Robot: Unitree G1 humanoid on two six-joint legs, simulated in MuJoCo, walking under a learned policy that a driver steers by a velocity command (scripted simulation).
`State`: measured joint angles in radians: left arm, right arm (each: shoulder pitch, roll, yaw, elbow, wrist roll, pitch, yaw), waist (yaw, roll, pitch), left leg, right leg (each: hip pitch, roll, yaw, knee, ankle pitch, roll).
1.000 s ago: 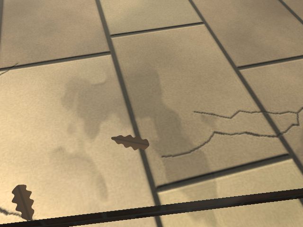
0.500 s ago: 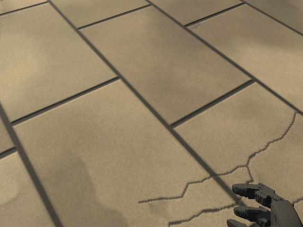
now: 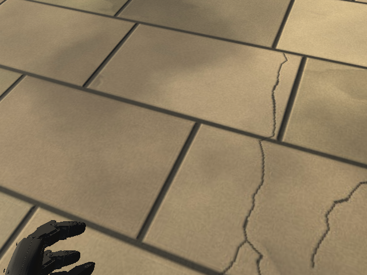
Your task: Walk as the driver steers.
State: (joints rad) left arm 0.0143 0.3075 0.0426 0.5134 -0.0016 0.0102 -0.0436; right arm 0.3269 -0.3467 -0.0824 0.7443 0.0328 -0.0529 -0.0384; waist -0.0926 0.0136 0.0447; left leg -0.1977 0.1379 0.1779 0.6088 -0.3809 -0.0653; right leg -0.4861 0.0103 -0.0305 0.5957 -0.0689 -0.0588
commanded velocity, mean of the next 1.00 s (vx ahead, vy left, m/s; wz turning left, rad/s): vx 0.03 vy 0.00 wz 0.30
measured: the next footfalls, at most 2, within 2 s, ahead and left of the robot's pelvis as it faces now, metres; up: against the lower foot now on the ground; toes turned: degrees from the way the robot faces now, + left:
left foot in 0.42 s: +0.06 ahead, +0.17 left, +0.00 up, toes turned +22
right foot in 0.92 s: +0.16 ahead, -0.02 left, +0.00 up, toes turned +22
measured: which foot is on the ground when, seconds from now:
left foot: down 0.00-0.00, up 0.02-0.40, down 0.42-0.96, up 0.98-1.00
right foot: down 0.00-0.42, up 0.44-0.90, down 0.92-1.00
